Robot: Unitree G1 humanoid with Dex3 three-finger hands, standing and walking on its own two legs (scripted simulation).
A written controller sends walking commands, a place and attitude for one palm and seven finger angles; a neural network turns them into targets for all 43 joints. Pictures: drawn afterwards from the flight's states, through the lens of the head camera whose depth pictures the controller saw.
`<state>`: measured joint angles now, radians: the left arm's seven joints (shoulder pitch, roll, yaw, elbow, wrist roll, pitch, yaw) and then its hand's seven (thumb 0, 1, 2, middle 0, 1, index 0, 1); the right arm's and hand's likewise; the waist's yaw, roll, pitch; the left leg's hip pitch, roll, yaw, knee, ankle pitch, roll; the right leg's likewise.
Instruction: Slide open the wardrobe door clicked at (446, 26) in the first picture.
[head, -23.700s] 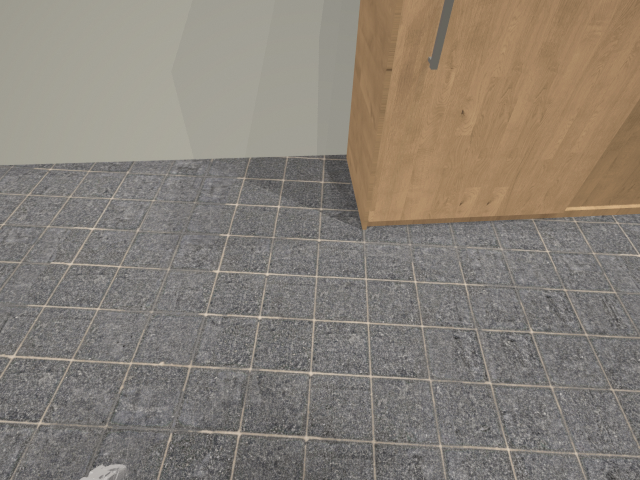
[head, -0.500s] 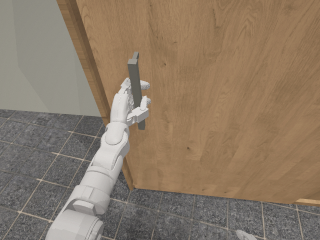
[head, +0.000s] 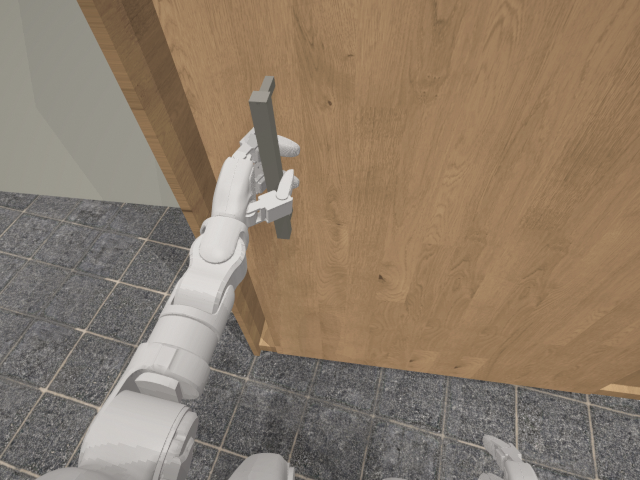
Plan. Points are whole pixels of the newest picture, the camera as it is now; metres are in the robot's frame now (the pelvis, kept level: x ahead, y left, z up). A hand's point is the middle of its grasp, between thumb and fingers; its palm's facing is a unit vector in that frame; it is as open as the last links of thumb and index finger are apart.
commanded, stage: step sideways, sliding the door along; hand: left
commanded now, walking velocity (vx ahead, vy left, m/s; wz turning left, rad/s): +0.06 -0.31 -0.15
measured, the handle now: (277, 168) +0.47 +0.09 +0.11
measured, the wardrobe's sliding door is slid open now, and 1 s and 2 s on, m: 0.06 0.31 0.44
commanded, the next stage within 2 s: stop walking and hold the door there in 1.66 s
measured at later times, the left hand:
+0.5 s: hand (330, 198) +0.42 +0.01 +0.11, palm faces +0.17 -0.98 -0.14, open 6.1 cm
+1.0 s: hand (505, 215) +0.40 -0.19 +0.11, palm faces +0.12 -0.99 -0.11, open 6.0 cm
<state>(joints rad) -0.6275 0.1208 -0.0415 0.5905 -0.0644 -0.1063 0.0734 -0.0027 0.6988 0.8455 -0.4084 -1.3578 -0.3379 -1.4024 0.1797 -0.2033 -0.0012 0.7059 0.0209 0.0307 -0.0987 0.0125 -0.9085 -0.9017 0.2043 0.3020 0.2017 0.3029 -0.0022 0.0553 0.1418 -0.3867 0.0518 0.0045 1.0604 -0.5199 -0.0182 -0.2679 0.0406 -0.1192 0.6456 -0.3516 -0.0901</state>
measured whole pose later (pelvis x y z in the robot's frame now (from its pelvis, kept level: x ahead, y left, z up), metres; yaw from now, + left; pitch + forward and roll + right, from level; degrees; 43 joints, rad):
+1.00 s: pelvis +0.04 -0.30 +0.01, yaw +1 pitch +0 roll +2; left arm -0.22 0.09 -0.06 -0.03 -0.04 -0.11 0.16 0.01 0.79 0.84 -0.41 -1.40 -0.20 -1.40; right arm 0.02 -0.21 -0.01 0.57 0.03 -0.10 -0.03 0.01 -0.91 -0.90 0.20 0.30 0.20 0.30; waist 0.06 0.05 0.26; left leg -0.39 0.08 0.03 0.96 -0.61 -0.05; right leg -0.35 -0.02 -0.06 0.64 -0.27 -0.06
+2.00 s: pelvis -0.01 -0.58 +0.01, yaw -8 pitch +0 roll +0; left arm -0.34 0.43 0.42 0.50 -0.06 -0.11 0.11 -0.09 0.67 0.82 -0.40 -1.30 -0.30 -1.40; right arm 0.09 -0.30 -0.01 0.67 0.05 -0.07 -0.08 0.01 -0.91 -0.90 0.20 0.30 0.20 0.30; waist 0.00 0.07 0.14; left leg -0.40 0.06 0.04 0.92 -0.55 -0.04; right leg -0.29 -0.08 -0.03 0.60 -0.30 0.05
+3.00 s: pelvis -0.03 -0.54 +0.01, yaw -10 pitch +0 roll +0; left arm -0.50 0.47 0.37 0.92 0.00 -0.22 0.06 -0.13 0.65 0.84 -0.40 -1.34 -0.42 -1.40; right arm 0.25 -0.35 -0.04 0.74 0.05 -0.02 -0.10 0.01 -0.91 -0.90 0.20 0.30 0.20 0.30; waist -0.03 0.03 0.02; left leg -0.30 0.02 0.05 0.58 -0.27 -0.01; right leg -0.28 -0.12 -0.05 0.57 -0.27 0.07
